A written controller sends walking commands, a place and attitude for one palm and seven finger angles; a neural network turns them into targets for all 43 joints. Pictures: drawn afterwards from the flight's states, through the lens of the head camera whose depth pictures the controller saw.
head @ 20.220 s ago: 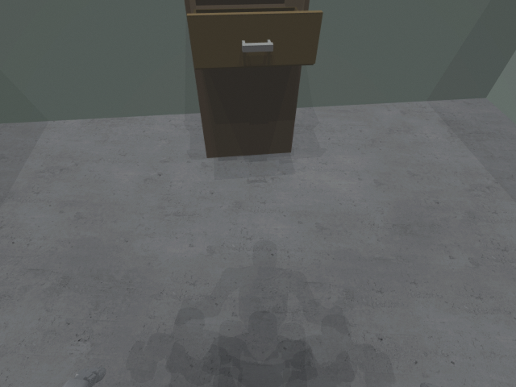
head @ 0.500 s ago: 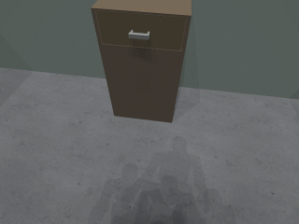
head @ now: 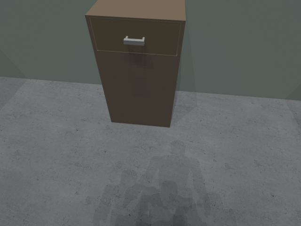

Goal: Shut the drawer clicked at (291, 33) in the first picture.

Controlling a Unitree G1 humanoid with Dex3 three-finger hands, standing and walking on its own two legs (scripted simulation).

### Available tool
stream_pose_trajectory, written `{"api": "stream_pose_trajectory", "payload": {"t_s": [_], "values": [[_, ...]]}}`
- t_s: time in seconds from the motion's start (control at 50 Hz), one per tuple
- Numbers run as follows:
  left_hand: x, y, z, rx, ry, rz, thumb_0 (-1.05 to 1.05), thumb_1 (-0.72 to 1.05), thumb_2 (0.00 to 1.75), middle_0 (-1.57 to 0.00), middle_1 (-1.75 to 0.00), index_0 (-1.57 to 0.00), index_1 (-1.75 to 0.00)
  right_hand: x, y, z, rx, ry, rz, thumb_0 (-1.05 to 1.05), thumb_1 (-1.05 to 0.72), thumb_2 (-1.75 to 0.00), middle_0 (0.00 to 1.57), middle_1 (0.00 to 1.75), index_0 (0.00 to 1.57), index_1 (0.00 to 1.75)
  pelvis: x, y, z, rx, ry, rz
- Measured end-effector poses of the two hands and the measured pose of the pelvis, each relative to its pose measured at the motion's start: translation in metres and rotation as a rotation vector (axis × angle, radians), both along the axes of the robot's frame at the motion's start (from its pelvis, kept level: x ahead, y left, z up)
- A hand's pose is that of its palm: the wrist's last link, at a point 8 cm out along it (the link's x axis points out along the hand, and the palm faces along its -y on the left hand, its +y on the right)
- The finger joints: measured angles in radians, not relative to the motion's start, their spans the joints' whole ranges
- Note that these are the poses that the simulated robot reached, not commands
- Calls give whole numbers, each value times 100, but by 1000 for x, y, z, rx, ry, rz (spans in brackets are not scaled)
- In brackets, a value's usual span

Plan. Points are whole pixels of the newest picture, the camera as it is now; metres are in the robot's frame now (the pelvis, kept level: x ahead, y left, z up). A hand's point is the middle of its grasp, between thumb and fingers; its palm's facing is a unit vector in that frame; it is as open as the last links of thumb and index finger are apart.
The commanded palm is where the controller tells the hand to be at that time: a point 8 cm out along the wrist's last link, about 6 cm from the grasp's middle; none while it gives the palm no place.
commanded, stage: let the arm hang, fingers relaxed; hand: left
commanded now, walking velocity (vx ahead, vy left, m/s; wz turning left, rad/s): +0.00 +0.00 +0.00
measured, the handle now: (134, 40) +0.98 +0.13 +0.00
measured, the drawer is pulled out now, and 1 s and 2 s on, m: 0.00 0.00 0.00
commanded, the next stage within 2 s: look to check the result in 0.04 s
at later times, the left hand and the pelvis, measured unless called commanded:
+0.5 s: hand out of the picture +0.07 +0.21 -0.16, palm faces +0.00 -0.95 -0.30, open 7.3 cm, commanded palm none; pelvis +0.01 -0.01 +0.00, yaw +0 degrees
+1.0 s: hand out of the picture +0.09 +0.21 -0.15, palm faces -0.01 -0.95 -0.32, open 7.3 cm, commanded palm none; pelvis +0.01 -0.03 +0.00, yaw +0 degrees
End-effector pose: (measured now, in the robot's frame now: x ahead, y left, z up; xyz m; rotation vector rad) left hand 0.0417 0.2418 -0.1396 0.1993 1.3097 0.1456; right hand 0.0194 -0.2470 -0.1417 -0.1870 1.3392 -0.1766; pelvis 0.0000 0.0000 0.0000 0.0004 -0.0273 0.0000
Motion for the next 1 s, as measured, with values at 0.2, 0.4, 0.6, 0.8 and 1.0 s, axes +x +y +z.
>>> {"api": "stream_pose_trajectory", "payload": {"t_s": [0.2, 0.4, 0.6, 0.8, 1.0], "values": [[9, 4, 4, 23, -1, -5, 1, 91, 90, -20, -30, -20, -30, 5, -12, 2, -12, 7, 0, 0, -90, -90, 20, 30, 21, 30, 4, -6, 1, -1, 3, 0], [13, 12, 11, 61, -1, 2, 1, 91, 90, -20, -30, -20, -30, 19, -25, 3, -24, -6, 13, 1, -90, -90, 20, 30, 21, 30, 8, -12, 2, 0, 4, 3], [24, 14, 16, 78, -28, -6, 1, 91, 90, -20, -30, -20, -30, 37, -42, 8, -45, -44, 30, 1, -90, -90, 20, 30, 21, 30, 9, -18, 3, 0, 2, 4], [35, 12, 19, 83, -50, -16, 1, 91, 90, -20, -30, -21, -30, 47, -57, 13, -69, -59, 40, 1, -90, -90, 20, 30, 21, 30, 11, -23, 4, 0, 5, 5], [45, 13, 22, 97, -61, -24, 1, 91, 90, -20, -30, -21, -30, 49, -65, 14, -77, -59, 40, 1, -90, -90, 20, 30, 21, 30, 15, -27, 4, 1, 6, 4]]}}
